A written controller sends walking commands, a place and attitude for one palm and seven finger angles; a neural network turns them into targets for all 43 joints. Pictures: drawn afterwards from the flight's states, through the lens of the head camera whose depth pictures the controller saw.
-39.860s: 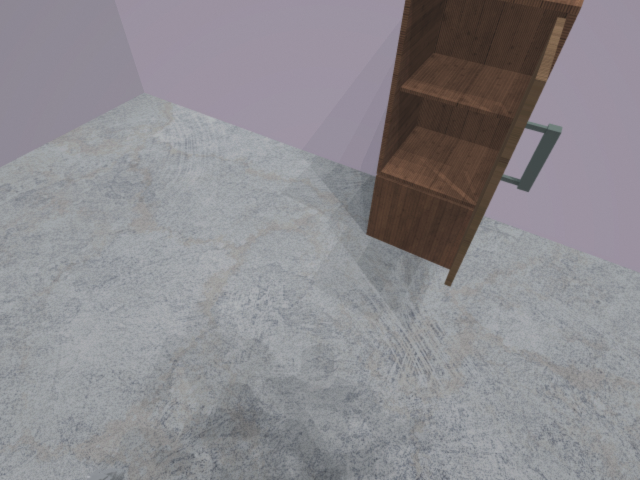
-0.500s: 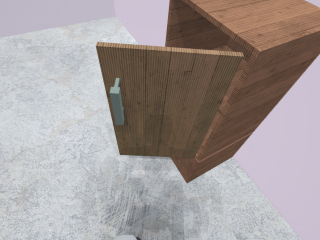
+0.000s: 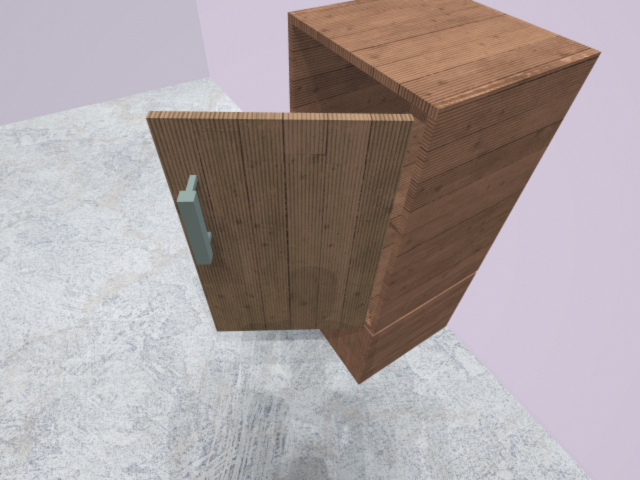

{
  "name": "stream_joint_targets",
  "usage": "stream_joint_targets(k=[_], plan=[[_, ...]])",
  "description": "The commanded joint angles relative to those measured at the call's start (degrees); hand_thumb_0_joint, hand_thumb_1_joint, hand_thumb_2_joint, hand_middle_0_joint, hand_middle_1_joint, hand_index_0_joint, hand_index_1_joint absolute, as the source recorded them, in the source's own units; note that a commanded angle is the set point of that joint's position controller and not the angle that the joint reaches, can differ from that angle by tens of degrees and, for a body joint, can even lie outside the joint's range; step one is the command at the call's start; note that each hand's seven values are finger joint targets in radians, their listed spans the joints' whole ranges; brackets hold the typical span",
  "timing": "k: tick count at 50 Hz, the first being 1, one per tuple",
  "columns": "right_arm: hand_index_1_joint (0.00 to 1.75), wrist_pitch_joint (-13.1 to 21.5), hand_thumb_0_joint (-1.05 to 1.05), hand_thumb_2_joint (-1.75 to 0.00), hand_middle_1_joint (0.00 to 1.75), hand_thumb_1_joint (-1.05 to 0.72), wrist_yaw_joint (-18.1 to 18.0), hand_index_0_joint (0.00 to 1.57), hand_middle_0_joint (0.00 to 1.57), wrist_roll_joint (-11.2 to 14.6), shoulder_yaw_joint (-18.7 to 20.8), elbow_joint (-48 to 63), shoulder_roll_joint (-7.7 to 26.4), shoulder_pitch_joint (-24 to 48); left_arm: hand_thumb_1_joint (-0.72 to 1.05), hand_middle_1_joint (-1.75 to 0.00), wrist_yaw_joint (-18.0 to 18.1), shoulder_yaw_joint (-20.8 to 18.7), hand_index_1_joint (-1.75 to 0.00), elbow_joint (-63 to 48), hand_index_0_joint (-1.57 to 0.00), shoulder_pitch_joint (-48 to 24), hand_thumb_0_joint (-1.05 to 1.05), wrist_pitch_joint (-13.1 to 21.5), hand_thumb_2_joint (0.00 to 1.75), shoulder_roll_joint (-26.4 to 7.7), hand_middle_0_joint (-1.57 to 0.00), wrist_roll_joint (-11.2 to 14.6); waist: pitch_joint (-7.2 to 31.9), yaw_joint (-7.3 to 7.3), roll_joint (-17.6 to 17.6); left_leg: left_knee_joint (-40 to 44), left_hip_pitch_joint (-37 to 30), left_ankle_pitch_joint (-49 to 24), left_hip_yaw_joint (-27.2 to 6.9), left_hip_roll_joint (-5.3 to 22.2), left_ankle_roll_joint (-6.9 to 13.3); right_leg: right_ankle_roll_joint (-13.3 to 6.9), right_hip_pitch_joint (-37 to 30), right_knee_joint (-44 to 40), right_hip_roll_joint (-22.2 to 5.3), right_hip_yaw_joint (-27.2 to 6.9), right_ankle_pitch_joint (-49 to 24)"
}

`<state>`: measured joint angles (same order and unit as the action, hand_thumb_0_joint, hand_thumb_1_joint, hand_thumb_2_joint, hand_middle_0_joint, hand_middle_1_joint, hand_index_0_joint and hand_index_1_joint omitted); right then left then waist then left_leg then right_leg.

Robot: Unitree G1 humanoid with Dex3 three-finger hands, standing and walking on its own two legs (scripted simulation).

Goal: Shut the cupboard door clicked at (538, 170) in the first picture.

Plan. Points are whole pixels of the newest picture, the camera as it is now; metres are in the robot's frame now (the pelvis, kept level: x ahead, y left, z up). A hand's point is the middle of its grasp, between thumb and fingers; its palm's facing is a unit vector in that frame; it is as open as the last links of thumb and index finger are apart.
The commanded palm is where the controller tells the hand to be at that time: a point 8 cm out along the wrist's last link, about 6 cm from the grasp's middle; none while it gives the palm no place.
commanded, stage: come to a stop and stand still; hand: left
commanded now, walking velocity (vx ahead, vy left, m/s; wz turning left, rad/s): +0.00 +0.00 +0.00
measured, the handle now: (198, 220) +0.49 +0.21 +0.02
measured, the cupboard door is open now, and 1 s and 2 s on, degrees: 59 59 59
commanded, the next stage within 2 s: look again from close up in 0.06 s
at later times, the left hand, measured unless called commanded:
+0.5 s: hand out of the picture +0.04 +0.20 -0.18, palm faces +0.02 -0.97 -0.22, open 7.3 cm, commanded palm none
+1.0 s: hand (145, 407) +0.21 +0.22 -0.01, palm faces +0.22 -0.97 -0.07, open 7.0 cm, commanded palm +0.13 +0.26 -0.06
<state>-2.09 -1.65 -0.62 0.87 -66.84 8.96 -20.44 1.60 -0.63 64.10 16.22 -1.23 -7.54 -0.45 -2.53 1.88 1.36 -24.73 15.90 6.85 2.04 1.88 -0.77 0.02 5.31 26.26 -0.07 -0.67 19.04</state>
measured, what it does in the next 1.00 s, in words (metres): stands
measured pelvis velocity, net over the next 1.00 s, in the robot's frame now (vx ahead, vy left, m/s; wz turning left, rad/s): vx -0.01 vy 0.02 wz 0.03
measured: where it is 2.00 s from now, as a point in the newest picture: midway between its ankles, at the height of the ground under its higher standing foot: outside the picture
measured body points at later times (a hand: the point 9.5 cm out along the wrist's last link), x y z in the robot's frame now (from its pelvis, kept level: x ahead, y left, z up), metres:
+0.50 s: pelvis +0.02 +0.02 -0.01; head +0.02 +0.02 +0.44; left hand +0.04 +0.25 -0.16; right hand +0.06 -0.21 -0.16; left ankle +0.07 +0.13 -0.74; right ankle -0.05 -0.12 -0.74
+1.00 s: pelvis -0.01 +0.02 -0.04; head +0.00 +0.02 +0.41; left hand +0.19 +0.27 +0.00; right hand +0.14 -0.23 -0.13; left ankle +0.07 +0.13 -0.74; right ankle -0.02 -0.10 -0.74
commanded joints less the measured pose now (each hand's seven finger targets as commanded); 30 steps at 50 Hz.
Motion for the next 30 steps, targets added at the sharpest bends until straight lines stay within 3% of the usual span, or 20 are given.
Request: stream_joint_targets(k=[1,7,8,9,10,11,12,14,16,18,20,22,23,30], plan=[[0.3,1.7,0.0,-0.9,0.3,-0.9,-0.5,0.2,0.2,-0.2,0.8,2.6,4.2,-1.0,0.9,-0.3,0.4,-1.0,-0.3,-0.7,-0.2,4.1,0.0,0.7,0.9,-5.4,-0.2,0.1,-4.0,-1.31,-1.9,4.1,-4.5,4.4,-4.8,2.9,0.9,-2.6,10.7,-9.0,-5.0,-4.6,1.9],[0.3,2.1,0.0,-0.9,0.3,-0.9,-0.8,0.2,0.2,0.1,0.8,2.4,4.0,-1.6,0.9,-0.3,0.6,-0.9,-0.3,-0.1,-0.2,5.3,0.0,0.9,0.9,-4.4,-0.2,0.0,-2.8,-1.49,-1.2,3.4,-5.1,0.2,-5.1,3.7,1.4,-2.3,8.1,-8.2,-4.5,-3.6,-3.1],[0.3,3.5,0.0,-0.9,0.3,-0.9,0.3,0.2,0.2,0.2,0.3,6.7,4.7,6.7,0.9,-0.3,2.5,0.0,-0.3,-0.2,-0.2,9.0,0.0,3.4,0.9,-5.9,-0.2,-1.2,-3.7,-4.38,-3.9,-10.0,-1.9,-4.2,-2.6,3.0,0.3,-1.6,10.2,-9.8,-7.6,-8.2,-24.5],[0.3,3.2,0.0,-0.9,0.3,-0.9,0.9,0.2,0.2,0.0,0.3,8.1,1.9,1.7,0.9,-0.3,2.3,-0.4,-0.3,-3.0,-0.2,4.6,0.0,4.1,0.9,-8.4,-0.2,-0.9,-0.6,0.98,-2.9,-8.8,-0.8,6.0,-2.2,1.9,0.6,-3.1,9.2,-7.8,-9.5,-7.1,-17.1],[0.3,2.8,0.0,-0.9,0.3,-0.9,1.0,0.2,0.2,-0.2,0.3,7.5,2.5,-0.1,0.9,-0.3,2.1,-0.3,-0.3,-4.0,-0.2,2.6,0.0,4.3,0.9,-7.7,-0.2,-0.6,0.4,1.25,-2.3,-8.6,-0.9,5.8,-2.2,1.9,1.1,-3.8,9.4,-6.3,-7.3,-6.1,-10.2],[0.3,3.0,0.0,-0.9,0.3,-0.9,1.1,0.2,0.2,-0.2,0.5,8.0,3.2,-1.0,0.9,-0.3,1.9,-0.3,-0.3,-4.7,-0.2,2.9,0.0,4.3,0.9,-7.1,-0.2,-0.5,2.2,1.22,-3.0,-7.8,-1.4,2.7,-2.6,2.3,1.4,-4.0,9.0,-4.4,-6.0,-5.2,-9.0],[0.3,3.7,0.0,-0.9,0.3,-0.9,1.0,0.2,0.2,-0.4,0.2,8.1,3.3,-2.0,0.9,-0.3,1.9,-0.4,-0.3,-4.9,-0.2,3.8,0.0,4.3,0.9,-6.5,-0.2,-0.8,4.1,0.6,-4.5,-7.3,-2.8,-3.9,-3.0,3.0,1.9,-3.8,6.6,-1.7,-5.2,-3.2,-15.8],[0.3,3.9,0.0,-0.9,0.3,-0.9,0.5,0.2,0.2,-0.1,0.3,9.1,4.9,-1.2,0.9,-0.3,1.9,-0.3,-0.3,-4.7,-0.2,6.2,0.0,3.9,0.9,-5.6,-0.2,-0.5,5.1,-0.49,-3.6,-7.6,-4.0,-11.1,-4.7,4.6,3.1,-2.9,6.0,0.6,-3.4,-2.2,-14.8],[0.3,3.7,0.0,-0.9,0.3,-0.9,0.3,0.2,0.2,0.0,0.4,9.7,5.8,0.2,0.9,-0.3,1.9,-0.1,-0.3,-4.9,-0.2,6.7,0.0,3.2,0.9,-4.9,-0.2,-0.6,1.8,-0.92,-0.4,-6.3,-2.1,-8.0,-5.3,5.0,3.6,-2.5,7.5,-0.2,-2.9,-2.1,-9.6],[0.3,3.4,0.0,-0.9,0.3,-0.9,0.5,0.2,0.2,-0.1,0.3,9.8,5.9,1.8,0.9,-0.3,1.8,0.0,-0.3,-5.3,-0.2,6.5,0.0,2.8,0.9,-5.5,-0.2,-0.7,-2.8,-1.13,0.1,-4.6,-0.1,-2.6,-5.2,4.0,3.4,-2.5,9.5,-1.2,-3.0,-2.7,-6.5],[0.3,3.1,0.0,-0.9,0.3,-0.9,0.7,0.2,0.2,-0.1,0.5,10.2,6.5,3.1,0.9,-0.3,1.6,0.0,-0.3,-6.0,-0.2,5.8,0.0,2.5,0.9,-6.4,-0.2,-0.6,-4.1,-1.15,0.9,-2.7,0.2,3.1,-5.1,3.7,3.1,-2.4,11.3,-1.9,-3.1,-2.9,-1.7],[0.3,3.2,0.0,-0.9,0.3,-0.9,0.8,0.2,0.2,-0.2,0.6,10.3,6.8,3.7,0.9,-0.3,1.5,-0.1,-0.3,-6.6,-0.2,5.8,0.0,2.5,0.9,-7.0,-0.2,-0.9,-3.9,-1.3,-1.6,-1.5,-0.4,2.6,-5.1,3.5,3.2,-2.3,11.0,-1.6,-3.1,-2.7,-2.1],[0.3,3.3,0.0,-0.9,0.3,-0.9,0.8,0.2,0.2,-0.3,0.5,10.5,7.6,4.1,0.9,-0.3,1.4,-0.1,-0.3,-6.7,-0.2,5.9,0.0,2.4,0.9,-7.8,-0.2,-0.7,-2.0,-1.5,-2.9,-1.4,-1.5,2.0,-5.3,3.7,3.3,-2.2,10.2,-1.0,-3.0,-2.8,-2.4],[0.3,3.5,0.0,-0.9,0.3,-0.9,0.8,0.2,0.2,-0.1,0.7,10.9,9.2,7.0,0.9,-0.3,1.1,-0.3,-0.3,-7.2,-0.2,5.0,0.0,2.3,0.9,-10.0,-0.2,-0.7,0.9,-1.84,-1.1,-1.2,-4.5,-1.5,-4.7,4.0,3.4,-1.4,9.0,-1.7,-3.9,-3.0,-6.1]])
